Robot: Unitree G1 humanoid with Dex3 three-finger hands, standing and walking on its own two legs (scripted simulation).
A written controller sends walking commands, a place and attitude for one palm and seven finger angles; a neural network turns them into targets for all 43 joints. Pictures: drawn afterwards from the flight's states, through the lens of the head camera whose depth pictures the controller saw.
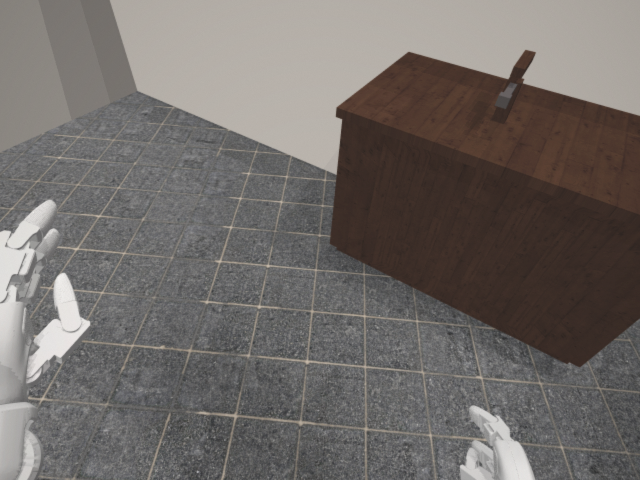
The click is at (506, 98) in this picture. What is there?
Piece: tap's lever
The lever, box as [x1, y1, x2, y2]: [495, 92, 511, 108]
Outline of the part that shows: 501,92 497,98 495,105 505,108 511,95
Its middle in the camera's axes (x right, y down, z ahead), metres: +0.46 -0.35 +0.97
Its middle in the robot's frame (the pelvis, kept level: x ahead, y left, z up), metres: +0.98 -0.39 +0.04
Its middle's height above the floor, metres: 0.81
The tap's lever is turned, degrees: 0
